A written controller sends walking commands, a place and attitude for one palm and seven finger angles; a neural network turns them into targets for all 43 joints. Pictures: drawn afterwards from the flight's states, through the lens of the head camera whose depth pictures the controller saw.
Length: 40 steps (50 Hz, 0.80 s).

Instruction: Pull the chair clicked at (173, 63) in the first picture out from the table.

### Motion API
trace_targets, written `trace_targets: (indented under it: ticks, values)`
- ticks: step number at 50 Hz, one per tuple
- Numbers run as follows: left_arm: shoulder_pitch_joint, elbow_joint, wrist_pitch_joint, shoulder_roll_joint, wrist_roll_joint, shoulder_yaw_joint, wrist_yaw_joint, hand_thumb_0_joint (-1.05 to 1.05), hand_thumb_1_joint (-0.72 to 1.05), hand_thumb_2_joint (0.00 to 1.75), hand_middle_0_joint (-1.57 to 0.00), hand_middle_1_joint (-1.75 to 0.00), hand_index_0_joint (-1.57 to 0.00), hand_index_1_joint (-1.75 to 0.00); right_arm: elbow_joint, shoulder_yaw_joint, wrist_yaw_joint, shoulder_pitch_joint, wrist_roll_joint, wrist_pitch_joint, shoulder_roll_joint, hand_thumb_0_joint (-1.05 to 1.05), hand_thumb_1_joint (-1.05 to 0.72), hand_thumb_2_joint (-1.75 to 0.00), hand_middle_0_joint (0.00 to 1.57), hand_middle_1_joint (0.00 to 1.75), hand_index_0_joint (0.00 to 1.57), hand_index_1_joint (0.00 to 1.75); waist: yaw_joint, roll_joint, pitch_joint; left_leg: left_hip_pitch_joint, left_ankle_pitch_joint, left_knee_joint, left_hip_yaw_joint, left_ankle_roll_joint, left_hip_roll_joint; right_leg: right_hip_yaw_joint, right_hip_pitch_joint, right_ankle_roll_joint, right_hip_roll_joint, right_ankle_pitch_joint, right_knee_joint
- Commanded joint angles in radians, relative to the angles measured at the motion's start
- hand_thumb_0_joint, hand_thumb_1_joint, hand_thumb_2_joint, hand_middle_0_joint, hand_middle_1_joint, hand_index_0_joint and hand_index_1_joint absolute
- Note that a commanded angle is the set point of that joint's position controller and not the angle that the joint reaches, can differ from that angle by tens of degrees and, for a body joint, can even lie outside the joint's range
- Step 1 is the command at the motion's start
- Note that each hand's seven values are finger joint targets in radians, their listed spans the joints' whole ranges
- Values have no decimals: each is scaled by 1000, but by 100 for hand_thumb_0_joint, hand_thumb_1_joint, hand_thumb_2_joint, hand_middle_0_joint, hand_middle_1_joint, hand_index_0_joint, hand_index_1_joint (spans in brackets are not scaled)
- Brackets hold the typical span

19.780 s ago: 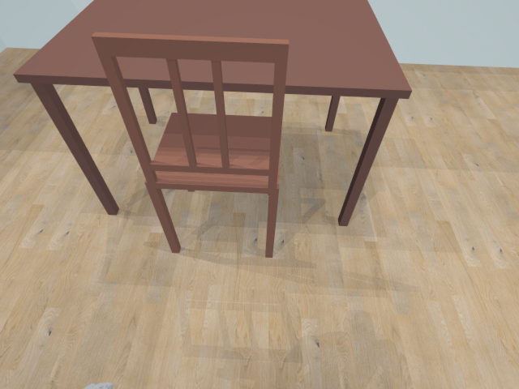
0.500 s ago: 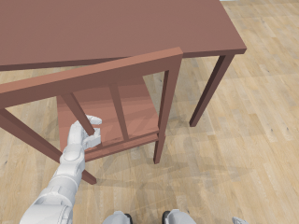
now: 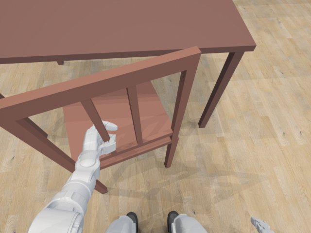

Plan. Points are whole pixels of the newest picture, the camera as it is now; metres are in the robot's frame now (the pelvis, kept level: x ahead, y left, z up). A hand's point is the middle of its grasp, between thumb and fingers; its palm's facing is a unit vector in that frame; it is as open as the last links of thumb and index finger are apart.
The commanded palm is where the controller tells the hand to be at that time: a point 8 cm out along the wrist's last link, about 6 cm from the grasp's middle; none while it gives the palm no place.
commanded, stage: step backward, pulling the chair out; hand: left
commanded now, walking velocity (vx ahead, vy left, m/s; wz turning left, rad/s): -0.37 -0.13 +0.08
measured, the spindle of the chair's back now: (102, 131) +0.39 +0.15 -0.04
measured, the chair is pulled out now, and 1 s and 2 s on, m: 0.15 0.15 0.17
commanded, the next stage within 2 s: none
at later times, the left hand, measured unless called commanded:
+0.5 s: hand (111, 145) +0.36 +0.13 -0.07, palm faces +0.01 -0.98 -0.21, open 5.3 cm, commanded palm +0.35 +0.18 -0.06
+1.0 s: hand (110, 146) +0.35 +0.13 -0.08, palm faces +0.01 -0.97 -0.23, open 5.4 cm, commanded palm +0.35 +0.18 -0.06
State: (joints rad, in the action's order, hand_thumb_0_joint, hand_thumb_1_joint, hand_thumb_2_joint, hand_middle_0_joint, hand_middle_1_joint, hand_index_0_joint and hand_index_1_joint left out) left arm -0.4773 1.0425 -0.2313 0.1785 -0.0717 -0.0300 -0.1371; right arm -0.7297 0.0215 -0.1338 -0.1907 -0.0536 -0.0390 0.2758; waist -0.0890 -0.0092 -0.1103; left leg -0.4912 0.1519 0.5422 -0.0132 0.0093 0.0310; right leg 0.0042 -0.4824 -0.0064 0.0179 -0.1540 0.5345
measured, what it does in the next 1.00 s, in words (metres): stands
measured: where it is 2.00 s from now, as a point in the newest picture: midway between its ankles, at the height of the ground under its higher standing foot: outside the picture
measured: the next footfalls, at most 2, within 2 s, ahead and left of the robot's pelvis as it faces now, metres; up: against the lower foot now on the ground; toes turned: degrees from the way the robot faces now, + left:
none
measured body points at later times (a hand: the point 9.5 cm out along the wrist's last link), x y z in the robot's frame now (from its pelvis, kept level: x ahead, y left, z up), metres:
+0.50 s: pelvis +0.00 +0.00 +0.00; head +0.09 -0.01 +0.43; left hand +0.35 +0.18 -0.06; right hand +0.10 -0.28 -0.14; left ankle +0.07 +0.13 -0.73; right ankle +0.07 -0.11 -0.73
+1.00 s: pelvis -0.01 -0.01 -0.01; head +0.09 -0.02 +0.43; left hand +0.35 +0.18 -0.06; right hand +0.08 -0.28 -0.14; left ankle +0.07 +0.13 -0.73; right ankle +0.07 -0.11 -0.73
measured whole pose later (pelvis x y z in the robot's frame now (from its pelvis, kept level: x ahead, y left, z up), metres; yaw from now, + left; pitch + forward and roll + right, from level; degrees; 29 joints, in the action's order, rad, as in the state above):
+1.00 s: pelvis -0.01 -0.01 -0.01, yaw +1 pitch +3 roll +0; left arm -0.50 1.03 -0.23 0.19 -0.03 -0.01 -0.12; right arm -0.76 0.01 -0.13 -0.18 -0.04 0.00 0.25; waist -0.07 -0.02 -0.17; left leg -0.48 0.16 0.59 0.01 0.02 0.03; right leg 0.03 -0.47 -0.02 0.01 -0.18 0.59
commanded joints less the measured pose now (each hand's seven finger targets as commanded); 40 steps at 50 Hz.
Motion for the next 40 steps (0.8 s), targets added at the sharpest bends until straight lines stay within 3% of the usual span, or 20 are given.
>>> trace_targets:
  ticks: [1, 3, 5, 8, 11, 13, 15, 16, 19, 21, 22, 24, 26, 28, 32, 36, 38, 40]
  values:
    - [-319, -225, -74, 209, 43, -25, -12, 0, 90, 90, -50, -145, -50, -145, 83, 43, -8, -20, 12, 50, 126, 0, -90, -90, 20, 30, 20, 30, 34, -207, 448, 214, 18, -156, 169, -73, 158, -24, 163, 5, -16, -93, 43]
    - [-335, -234, -75, 198, 47, -16, -6, 0, 90, 90, -50, -145, -50, -145, 79, 43, -6, -21, 17, 54, 116, 0, -90, -90, 20, 30, 20, 30, 34, -195, 451, 214, -26, -126, 156, -71, 164, -31, 165, 2, -23, -64, 53]
    - [-348, -228, -75, 207, 52, -24, -2, 0, 90, 90, -50, -145, -50, -145, 72, 42, -6, -20, 20, 60, 109, 0, -90, -90, 20, 30, 20, 30, 32, -146, 439, 188, -21, -99, 137, -65, 158, -42, 170, 2, -36, -43, 41]
    - [-346, -209, -76, 235, 52, -43, -5, 0, 90, 90, -50, -145, -50, -145, 62, 41, -8, -26, 18, 68, 106, 0, -90, -90, 20, 30, 20, 30, 28, -72, 430, 166, 23, -44, 103, -47, 121, -78, 170, 1, -71, -23, -14]
    - [-348, -185, -83, 290, 58, -76, -15, 0, 90, 90, -50, -145, -50, -145, 47, 45, -11, -45, 15, 78, 102, 0, -90, -90, 20, 30, 20, 30, 16, 40, 440, 209, 82, 71, 39, -7, 37, -159, 130, -22, -160, -17, -131]
    - [-354, -175, -79, 285, 59, -68, -19, 0, 90, 90, -50, -145, -50, -145, 38, 43, -6, -46, 10, 78, 95, 0, -90, -90, 20, 30, 20, 30, 14, 75, 460, 214, 111, 127, 19, 10, -1, -195, 158, -39, -228, 63, -159]
    - [-365, -176, -75, 288, 60, -68, -21, 0, 90, 90, -50, -145, -50, -145, 36, 39, -6, -31, 9, 75, 99, 0, -90, -90, 20, 30, 20, 30, 18, 62, 468, 200, 132, 132, 32, 12, -3, -177, 185, -37, -247, 112, -147]
    - [-356, -167, -70, 300, 60, -80, -25, 0, 90, 90, -50, -145, -50, -145, 32, 40, -9, -31, 11, 76, 112, 0, -90, -90, 20, 30, 20, 30, 18, 42, 470, 218, 77, 105, 41, 9, 4, -149, 184, -31, -236, 136, -128]
    - [-371, -190, -74, 251, 55, -45, -19, 0, 90, 90, -50, -145, -50, -145, 36, 35, -13, -31, 9, 74, 122, 0, -90, -90, 20, 30, 20, 30, 20, 6, 488, 227, -166, 7, 115, -23, 80, -58, 203, 24, -128, 190, -23]
    - [-386, -198, -75, 250, 44, -42, -16, 0, 90, 90, -50, -145, -50, -145, 49, 35, -10, -21, 6, 70, 130, 0, -90, -90, 20, 30, 20, 30, 24, -21, 453, 219, -99, -50, 158, -51, 118, -46, 185, 30, -88, 17, -16]
    - [-383, -206, -77, 221, 45, -20, -12, 0, 90, 90, -50, -145, -50, -145, 51, 32, -10, -19, 7, 71, 123, 0, -90, -90, 20, 30, 20, 30, 29, -58, 452, 196, -81, -74, 170, -59, 128, -36, 195, 26, -74, -19, 14]
    - [-372, -218, -78, 203, 45, -10, -9, 0, 90, 90, -50, -145, -50, -145, 54, 32, -12, -11, 10, 72, 117, 0, -90, -90, 20, 30, 20, 30, 38, -120, 457, 180, -91, -84, 176, -67, 143, -38, 213, 15, -65, -14, 50]
    - [-355, -208, -77, 219, 48, -26, -8, 0, 90, 90, -50, -145, -50, -145, 55, 38, -13, -19, 15, 71, 125, 0, -90, -90, 20, 30, 20, 30, 39, -133, 459, 175, -106, -86, 183, -69, 151, -38, 220, 8, -58, -11, 60]
    - [-353, -223, -77, 198, 47, -7, -2, 0, 90, 90, -50, -145, -50, -145, 63, 37, -9, -17, 14, 70, 115, 0, -90, -90, 20, 30, 20, 30, 39, -151, 456, 160, -76, -76, 171, -64, 152, -48, 233, -1, -65, -12, 59]
    - [-341, -228, -79, 233, 49, -30, -5, 0, 90, 90, -50, -145, -50, -145, 73, 40, -8, -15, 15, 72, 113, 0, -90, -90, 20, 30, 20, 30, 36, -116, 431, 127, 31, -46, 148, -50, 128, -84, 230, -14, -97, -42, 13]
    - [-337, -208, -81, 286, 51, -63, -13, 0, 90, 90, -50, -145, -50, -145, 70, 46, -10, -30, 10, 82, 113, 0, -90, -90, 20, 30, 20, 30, 23, 27, 422, 182, 144, 81, 87, -8, 42, -187, 153, -51, -203, -88, -137]
    - [-346, -210, -75, 276, 50, -52, -15, 0, 90, 90, -50, -145, -50, -145, 61, 43, -7, -26, 8, 83, 107, 0, -90, -90, 20, 30, 20, 30, 24, 42, 438, 208, 150, 106, 74, 1, 28, -193, 158, -57, -245, -66, -163]
    - [-346, -216, -74, 267, 52, -51, -16, 0, 90, 90, -50, -145, -50, -145, 57, 39, -9, -19, 9, 86, 109, 0, -90, -90, 20, 30, 20, 30, 28, 38, 456, 226, 86, 79, 81, -3, 39, -151, 178, -40, -232, -10, -135]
